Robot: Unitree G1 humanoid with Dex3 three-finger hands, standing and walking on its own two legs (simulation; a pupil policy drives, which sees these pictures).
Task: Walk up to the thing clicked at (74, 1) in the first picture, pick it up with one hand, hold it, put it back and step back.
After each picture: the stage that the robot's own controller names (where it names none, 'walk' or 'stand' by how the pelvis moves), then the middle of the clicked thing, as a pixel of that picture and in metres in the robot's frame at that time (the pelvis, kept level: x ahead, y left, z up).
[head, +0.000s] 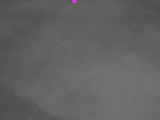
stand; out of the picture +2.38 +0.22 -0.66
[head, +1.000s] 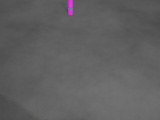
rise first; (70, 6) +2.24 +0.23 -0.65
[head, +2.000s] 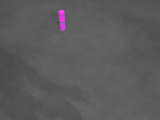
walk; (62, 20) +1.59 +0.32 -0.65
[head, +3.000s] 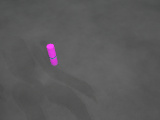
walk; (52, 55) +1.08 +0.35 -0.64
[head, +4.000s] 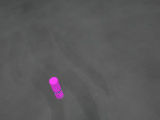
walk; (56, 88) +0.69 +0.33 -0.63
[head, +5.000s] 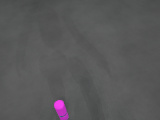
walk; (61, 111) +0.46 +0.25 -0.63
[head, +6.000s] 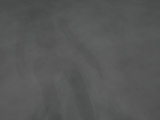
stand; out of the picture +0.36 +0.22 -0.65
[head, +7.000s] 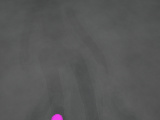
stand; out of the picture +0.35 +0.20 -0.64
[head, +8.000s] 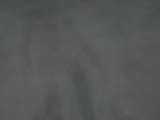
stand; out of the picture +0.33 +0.21 -0.66
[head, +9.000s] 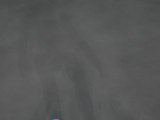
stand; out of the picture +0.35 +0.22 -0.66
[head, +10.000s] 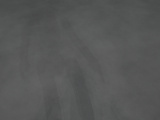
stand; out of the picture +0.33 +0.22 -0.66
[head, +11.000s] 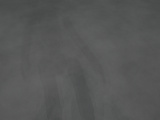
stand; out of the picture +0.34 +0.22 -0.66
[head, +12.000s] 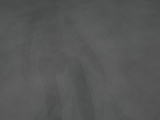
stand; out of the picture +0.33 +0.22 -0.66
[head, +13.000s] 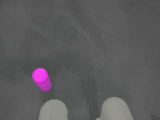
go down; (43, 81) +0.41 +0.20 -0.41
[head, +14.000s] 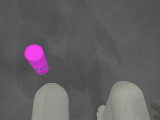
go down; (38, 61) +0.44 +0.21 -0.28
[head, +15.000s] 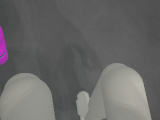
close in; out of the picture +0.43 +0.24 -0.18
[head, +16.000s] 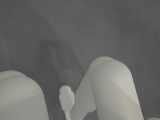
close; out of the picture +0.43 +0.26 -0.16
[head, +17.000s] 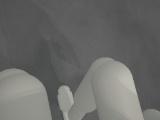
lift; out of the picture +0.40 +0.26 -0.17
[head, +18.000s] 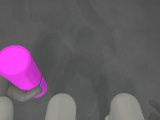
lift; (28, 77) +0.32 +0.20 +0.01
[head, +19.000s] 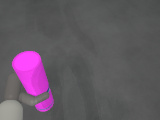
hold; (37, 86) +0.31 +0.18 +0.03
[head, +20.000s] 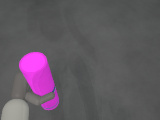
hold; (43, 85) +0.31 +0.16 +0.04
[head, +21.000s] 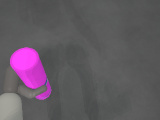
crouch; (35, 78) +0.35 +0.18 -0.01
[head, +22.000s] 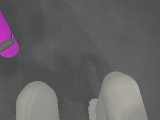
lower; out of the picture +0.47 +0.23 -0.05
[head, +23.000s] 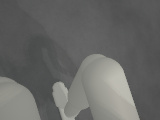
lower; out of the picture +0.46 +0.26 -0.16
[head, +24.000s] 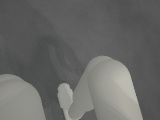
lower; out of the picture +0.45 +0.26 -0.17
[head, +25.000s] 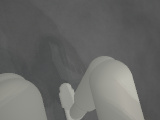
lower; out of the picture +0.43 +0.27 -0.17
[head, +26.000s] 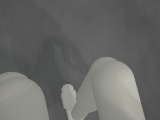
lower; out of the picture +0.43 +0.26 -0.16
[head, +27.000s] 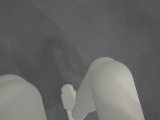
open; out of the picture +0.44 +0.24 -0.17
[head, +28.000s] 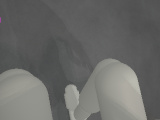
stand; out of the picture +0.44 +0.23 -0.17
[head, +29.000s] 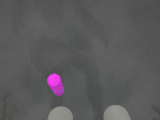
walk; (56, 85) +0.42 +0.17 -0.45
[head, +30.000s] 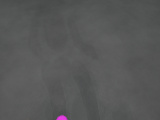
stand; out of the picture +0.38 +0.16 -0.60
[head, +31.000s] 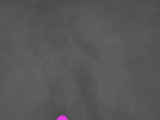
stand; out of the picture +0.38 +0.16 -0.60
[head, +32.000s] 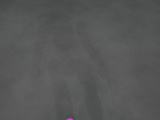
stand; out of the picture +0.40 +0.15 -0.65
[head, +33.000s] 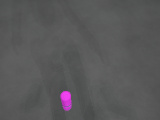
walk; (66, 101) +0.44 +0.12 -0.64
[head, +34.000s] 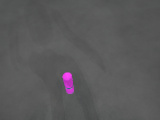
walk; (68, 84) +0.63 +0.18 -0.63
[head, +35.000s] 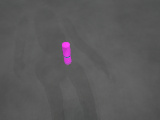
walk; (66, 53) +0.95 +0.21 -0.63
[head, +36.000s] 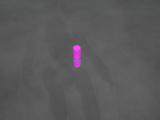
stand; (76, 56) +1.02 +0.12 -0.65
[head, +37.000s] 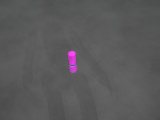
stand; (72, 62) +1.01 +0.16 -0.66
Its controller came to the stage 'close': yes
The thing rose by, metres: 0.69
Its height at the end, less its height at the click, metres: +0.00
